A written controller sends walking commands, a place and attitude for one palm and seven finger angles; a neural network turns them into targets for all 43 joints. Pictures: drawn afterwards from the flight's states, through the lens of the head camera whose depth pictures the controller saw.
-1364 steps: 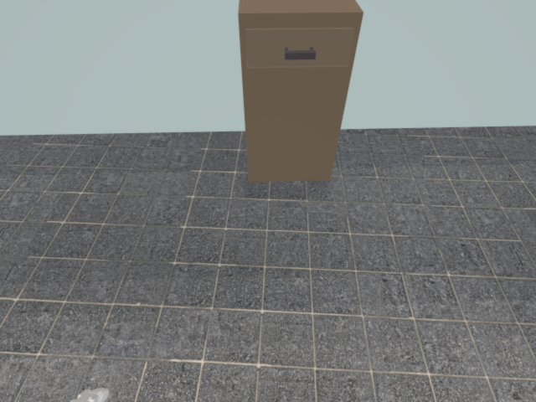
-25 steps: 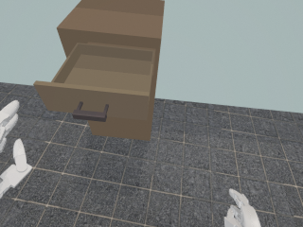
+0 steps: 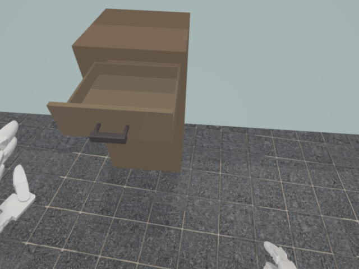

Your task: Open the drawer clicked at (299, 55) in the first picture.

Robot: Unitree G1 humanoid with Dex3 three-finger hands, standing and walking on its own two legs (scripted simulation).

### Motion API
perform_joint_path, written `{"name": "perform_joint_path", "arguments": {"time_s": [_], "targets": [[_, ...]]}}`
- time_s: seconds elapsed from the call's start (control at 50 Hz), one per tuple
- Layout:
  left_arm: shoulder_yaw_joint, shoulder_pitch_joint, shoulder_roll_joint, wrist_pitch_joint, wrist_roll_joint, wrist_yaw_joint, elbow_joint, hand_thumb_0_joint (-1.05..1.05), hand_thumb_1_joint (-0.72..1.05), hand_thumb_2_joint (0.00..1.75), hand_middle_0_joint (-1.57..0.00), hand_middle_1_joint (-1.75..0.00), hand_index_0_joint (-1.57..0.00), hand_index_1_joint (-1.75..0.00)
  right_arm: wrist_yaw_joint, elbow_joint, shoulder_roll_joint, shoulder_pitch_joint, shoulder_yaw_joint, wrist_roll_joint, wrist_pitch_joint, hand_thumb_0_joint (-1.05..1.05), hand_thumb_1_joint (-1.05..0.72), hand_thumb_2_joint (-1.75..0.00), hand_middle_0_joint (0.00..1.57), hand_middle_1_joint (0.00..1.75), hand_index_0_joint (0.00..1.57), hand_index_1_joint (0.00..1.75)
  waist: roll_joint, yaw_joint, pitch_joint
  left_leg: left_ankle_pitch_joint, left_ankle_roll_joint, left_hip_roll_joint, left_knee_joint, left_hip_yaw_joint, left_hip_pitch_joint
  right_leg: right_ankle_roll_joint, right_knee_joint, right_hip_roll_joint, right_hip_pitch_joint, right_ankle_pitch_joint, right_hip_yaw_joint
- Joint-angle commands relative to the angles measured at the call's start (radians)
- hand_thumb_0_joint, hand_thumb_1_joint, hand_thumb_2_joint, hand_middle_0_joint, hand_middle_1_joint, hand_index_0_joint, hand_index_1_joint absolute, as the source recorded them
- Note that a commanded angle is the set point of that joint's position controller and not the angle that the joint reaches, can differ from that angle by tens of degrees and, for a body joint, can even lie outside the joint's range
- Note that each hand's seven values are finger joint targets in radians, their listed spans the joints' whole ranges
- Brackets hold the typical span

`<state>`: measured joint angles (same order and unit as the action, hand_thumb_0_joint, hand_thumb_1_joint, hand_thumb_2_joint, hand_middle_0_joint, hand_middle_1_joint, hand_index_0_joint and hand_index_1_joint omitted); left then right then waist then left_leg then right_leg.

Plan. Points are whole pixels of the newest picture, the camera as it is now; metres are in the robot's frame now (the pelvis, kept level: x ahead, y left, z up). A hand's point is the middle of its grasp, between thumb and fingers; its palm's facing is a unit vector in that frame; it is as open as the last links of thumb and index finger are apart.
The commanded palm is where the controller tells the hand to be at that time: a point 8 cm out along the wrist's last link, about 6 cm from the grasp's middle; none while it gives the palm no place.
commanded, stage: stop stepping back and stand still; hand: left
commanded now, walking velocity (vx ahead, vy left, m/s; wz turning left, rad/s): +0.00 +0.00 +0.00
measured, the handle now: (110, 132) +0.53 +0.24 -0.04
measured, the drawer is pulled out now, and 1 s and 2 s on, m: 0.30 0.30 0.30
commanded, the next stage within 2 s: let the arm hang, fingers relaxed in 0.40 s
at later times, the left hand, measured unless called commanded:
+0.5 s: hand (28, 187) +0.21 +0.25 +0.17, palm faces +0.34 -0.84 -0.43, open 7.4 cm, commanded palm none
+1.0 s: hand out of the picture -0.03 +0.22 -0.16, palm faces +0.00 -0.98 -0.21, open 7.2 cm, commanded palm none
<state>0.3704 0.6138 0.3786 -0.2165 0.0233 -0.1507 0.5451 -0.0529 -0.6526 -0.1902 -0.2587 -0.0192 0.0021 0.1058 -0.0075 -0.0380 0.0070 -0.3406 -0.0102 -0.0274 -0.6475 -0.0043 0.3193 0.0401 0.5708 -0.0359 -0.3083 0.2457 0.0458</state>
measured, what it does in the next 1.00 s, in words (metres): stands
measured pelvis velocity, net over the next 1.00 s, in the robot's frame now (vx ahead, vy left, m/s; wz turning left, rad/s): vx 0.01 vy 0.03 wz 0.00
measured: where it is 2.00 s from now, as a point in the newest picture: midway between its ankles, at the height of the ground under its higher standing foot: outside the picture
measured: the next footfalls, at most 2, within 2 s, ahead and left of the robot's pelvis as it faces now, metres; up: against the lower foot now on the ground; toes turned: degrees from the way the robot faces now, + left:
none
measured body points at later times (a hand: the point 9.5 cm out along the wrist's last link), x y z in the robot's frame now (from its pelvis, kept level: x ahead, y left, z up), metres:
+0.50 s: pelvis +0.02 +0.02 +0.01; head +0.05 +0.03 +0.46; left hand +0.19 +0.29 +0.19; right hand +0.22 -0.21 -0.06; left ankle +0.01 +0.12 -0.73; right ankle +0.03 -0.09 -0.73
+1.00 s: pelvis +0.01 +0.03 +0.02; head +0.04 +0.04 +0.46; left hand -0.03 +0.27 -0.14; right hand -0.04 -0.21 -0.13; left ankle +0.01 +0.12 -0.73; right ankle +0.03 -0.09 -0.73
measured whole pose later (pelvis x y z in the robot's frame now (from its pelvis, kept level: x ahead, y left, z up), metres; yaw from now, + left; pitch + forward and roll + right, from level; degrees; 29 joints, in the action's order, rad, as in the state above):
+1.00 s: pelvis +0.01 +0.03 +0.02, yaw +0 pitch -1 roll -1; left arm 0.00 0.33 0.21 0.03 -0.01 -0.02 -1.12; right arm -0.03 -1.11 -0.18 -0.35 -0.02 -0.01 -0.03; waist 0.01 0.00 -0.09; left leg -0.22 -0.04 0.02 -0.41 0.04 0.18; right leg 0.00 0.37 0.00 -0.19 0.17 0.02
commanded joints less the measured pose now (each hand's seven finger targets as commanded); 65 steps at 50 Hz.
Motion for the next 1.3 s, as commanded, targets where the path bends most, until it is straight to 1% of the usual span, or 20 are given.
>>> {"name": "perform_joint_path", "arguments": {"time_s": [0.0, 0.04, 0.08, 0.1, 0.12, 0.16, 0.3, 0.46, 0.48, 0.5, 0.52, 0.58, 0.62, 0.68, 0.72, 0.78, 0.88, 0.9, 1.14, 1.28], "targets": [[0.113, 0.003, 0.153, -0.053, 0.018, -0.019, 0.225, 0.00, 0.90, 0.90, -0.20, -0.30, -0.20, -0.30, 0.003, 0.163, -0.117, 0.127, 0.070, 0.011, 0.038, 0.00, -0.90, -0.90, 0.20, 0.30, 0.20, 0.30, 0.135, 0.004, 0.036, -0.014, -0.010, 0.007, -0.090, -0.009, 0.065, 0.114, -0.339, 0.303, 0.067, 0.126, -0.383], [0.114, 0.023, 0.154, -0.057, 0.014, -0.024, 0.244, 0.00, 0.90, 0.90, -0.20, -0.30, -0.20, -0.30, -0.004, 0.166, -0.104, 0.125, 0.053, 0.007, 0.038, 0.00, -0.90, -0.90, 0.20, 0.30, 0.20, 0.30, 0.105, -0.001, 0.043, 0.044, -0.020, -0.005, 0.137, -0.002, -0.038, 0.071, -0.261, 0.247, 0.066, 0.027, -0.237], [0.112, 0.041, 0.156, -0.068, 0.011, -0.028, 0.270, 0.00, 0.90, 0.90, -0.20, -0.30, -0.20, -0.30, -0.017, 0.178, -0.125, 0.143, 0.057, 0.004, 0.048, 0.00, -0.90, -0.90, 0.20, 0.30, 0.20, 0.30, -0.021, 0.017, 0.044, 0.185, -0.035, -0.063, 0.282, -0.058, -0.091, -0.001, -0.162, 0.132, 0.093, -0.061, -0.133], [0.108, 0.045, 0.157, -0.066, 0.011, -0.027, 0.274, 0.00, 0.90, 0.90, -0.20, -0.30, -0.20, -0.30, -0.021, 0.190, -0.140, 0.152, 0.066, 0.008, 0.050, 0.00, -0.90, -0.90, 0.20, 0.30, 0.20, 0.30, -0.068, 0.026, 0.054, 0.246, -0.047, -0.114, 0.291, -0.106, -0.111, -0.023, -0.123, 0.096, 0.086, -0.090, -0.103], [0.122, 0.038, 0.168, -0.067, 0.007, -0.030, 0.278, 0.00, 0.90, 0.90, -0.20, -0.30, -0.20, -0.30, -0.023, 0.181, -0.120, 0.153, 0.054, 0.007, 0.048, 0.00, -0.90, -0.90, 0.20, 0.30, 0.20, 0.30, -0.111, 0.021, 0.060, 0.272, -0.054, -0.125, 0.312, -0.129, -0.084, -0.035, -0.094, 0.079, 0.110, -0.106, -0.070], [0.112, 0.031, 0.154, -0.069, 0.007, -0.027, 0.273, 0.00, 0.90, 0.90, -0.20, -0.30, -0.20, -0.30, -0.023, 0.188, -0.123, 0.150, 0.054, 0.009, 0.051, 0.00, -0.90, -0.90, 0.20, 0.30, 0.20, 0.30, -0.119, 0.024, 0.063, 0.317, -0.046, -0.131, 0.315, -0.129, -0.052, -0.041, -0.070, 0.065, 0.155, -0.143, -0.041], [0.098, 0.054, 0.139, -0.065, 0.022, -0.013, 0.251, 0.00, 0.90, 0.90, -0.20, -0.30, -0.20, -0.30, -0.015, 0.201, -0.134, 0.150, 0.058, 0.012, 0.055, 0.00, -0.90, -0.90, 0.20, 0.30, 0.20, 0.30, -0.048, 0.020, 0.092, 0.321, -0.014, -0.071, 0.258, -0.053, -0.078, -0.028, -0.134, 0.095, 0.190, -0.274, -0.083], [0.089, 0.025, 0.130, -0.051, 0.026, -0.011, 0.228, 0.00, 0.90, 0.90, -0.20, -0.30, -0.20, -0.30, -0.017, 0.217, -0.125, 0.161, 0.051, 0.013, 0.026, 0.00, -0.90, -0.90, 0.20, 0.30, 0.20, 0.30, -0.023, 0.016, 0.086, 0.276, -0.013, -0.053, 0.259, -0.040, -0.077, -0.024, -0.172, 0.103, 0.191, -0.280, -0.106], [-0.283, -0.130, 0.019, 0.104, -0.085, 0.123, -0.624, 0.00, 0.90, 0.90, -0.20, -0.30, -0.20, -0.30, 0.068, -0.054, -0.290, 0.190, 0.114, 0.012, 0.075, 0.00, -0.90, -0.90, 0.20, 0.30, 0.20, 0.30, -0.021, -0.021, 0.013, 0.384, -0.018, -0.059, 0.092, -0.040, -0.055, -0.004, -0.042, 0.160, 0.010, -0.371, -0.060], [-0.258, -0.107, -0.018, 0.177, -0.082, 0.137, -0.661, 0.00, 0.90, 0.90, -0.20, -0.30, -0.20, -0.30, 0.065, -0.073, -0.232, 0.079, 0.116, -0.002, 0.034, 0.00, -0.90, -0.90, 0.20, 0.30, 0.20, 0.30, -0.010, -0.010, 0.109, 0.461, -0.009, -0.078, 0.115, -0.034, -0.139, -0.007, -0.057, 0.143, 0.008, -0.352, -0.097], [-0.265, -0.132, -0.034, 0.193, -0.070, 0.139, -0.691, 0.00, 0.90, 0.90, -0.20, -0.30, -0.20, -0.30, 0.060, -0.057, -0.208, 0.052, 0.097, -0.001, 0.000, 0.00, -0.90, -0.90, 0.20, 0.30, 0.20, 0.30, 0.039, 0.003, 0.138, 0.470, -0.031, -0.086, 0.113, -0.058, -0.115, -0.010, -0.035, 0.124, 0.035, -0.300, -0.067], [-0.284, -0.230, -0.011, 0.205, -0.066, 0.140, -0.866, 0.00, 0.90, 0.90, -0.20, -0.30, -0.20, -0.30, 0.049, -0.057, -0.195, 0.076, 0.069, -0.011, -0.043, 0.00, -0.90, -0.90, 0.20, 0.30, 0.20, 0.30, 0.205, 0.020, 0.106, 0.404, -0.039, -0.057, 0.107, -0.067, -0.082, 0.000, -0.068, 0.144, 0.086, -0.359, -0.107], [-0.295, -0.293, 0.002, 0.214, -0.061, 0.136, -1.006, 0.00, 0.90, 0.90, -0.20, -0.30, -0.20, -0.30, 0.046, -0.082, -0.196, 0.086, 0.067, -0.020, -0.065, 0.00, -0.90, -0.90, 0.20, 0.30, 0.20, 0.30, 0.147, 0.024, 0.062, 0.411, -0.035, -0.049, 0.147, -0.063, -0.092, 0.011, -0.072, 0.151, 0.100, -0.385, -0.120], [-0.320, -0.347, -0.001, 0.230, -0.050, 0.130, -1.210, 0.00, 0.90, 0.90, -0.20, -0.30, -0.20, -0.30, 0.041, -0.152, -0.168, 0.096, 0.041, -0.023, -0.088, 0.00, -0.90, -0.90, 0.20, 0.30, 0.20, 0.30, -0.021, 0.036, -0.002, 0.343, -0.030, -0.060, 0.252, -0.078, -0.072, -0.009, -0.125, 0.119, 0.131, -0.194, -0.120], [-0.333, -0.347, -0.005, 0.234, -0.046, 0.130, -1.322, 0.00, 0.90, 0.90, -0.20, -0.30, -0.20, -0.30, 0.039, -0.201, -0.154, 0.087, 0.030, -0.019, -0.097, 0.00, -0.90, -0.90, 0.20, 0.30, 0.20, 0.30, -0.058, 0.045, -0.047, 0.222, -0.032, -0.066, 0.304, -0.089, -0.051, -0.013, -0.181, 0.110, 0.141, -0.080, -0.120], [-0.336, -0.323, -0.030, 0.222, -0.042, 0.133, -1.448, 0.00, 0.90, 0.90, -0.20, -0.30, -0.20, -0.30, 0.034, -0.273, -0.128, 0.047, 0.027, -0.016, -0.100, 0.00, -0.90, -0.90, 0.20, 0.30, 0.20, 0.30, -0.096, 0.043, -0.030, 0.121, -0.026, -0.048, 0.325, -0.073, -0.085, 0.000, -0.239, 0.118, 0.150, -0.043, -0.144], [-0.346, -0.300, -0.048, 0.215, -0.036, 0.131, -1.567, 0.00, 0.90, 0.90, -0.20, -0.30, -0.20, -0.30, 0.026, -0.364, -0.099, -0.049, 0.027, -0.012, -0.104, 0.00, -0.90, -0.90, 0.20, 0.30, 0.20, 0.30, -0.070, 0.036, -0.009, 0.118, -0.028, -0.058, 0.335, -0.070, -0.119, 0.005, -0.263, 0.122, 0.163, -0.048, -0.124], [-0.348, -0.295, -0.056, 0.213, -0.037, 0.128, -1.584, 0.00, 0.90, 0.90, -0.20, -0.30, -0.20, -0.30, 0.024, -0.375, -0.099, -0.063, 0.029, -0.008, -0.105, 0.00, -0.90, -0.90, 0.20, 0.30, 0.20, 0.30, -0.025, 0.035, -0.030, 0.143, -0.030, -0.066, 0.334, -0.075, -0.128, 0.005, -0.263, 0.120, 0.149, -0.060, -0.116], [-0.359, -0.252, -0.103, 0.218, -0.037, 0.112, -1.671, 0.00, 0.90, 0.90, -0.20, -0.30, -0.20, -0.30, 0.017, -0.458, -0.046, -0.154, 0.035, -0.009, -0.105, 0.00, -0.90, -0.90, 0.20, 0.30, 0.20, 0.30, 0.025, 0.031, -0.106, 0.073, -0.039, -0.077, 0.379, -0.087, -0.107, -0.001, -0.248, 0.113, 0.108, -0.033, -0.106], [-0.354, -0.263, -0.117, 0.215, -0.040, 0.108, -1.665, 0.00, 0.90, 0.90, -0.20, -0.30, -0.20, -0.30, 0.018, -0.463, -0.026, -0.149, 0.039, -0.011, -0.099, 0.00, -0.90, -0.90, 0.20, 0.30, 0.20, 0.30, 0.007, 0.031, -0.137, 0.078, -0.035, -0.072, 0.383, -0.076, -0.097, -0.004, -0.241, 0.112, 0.086, -0.044, -0.111]]}}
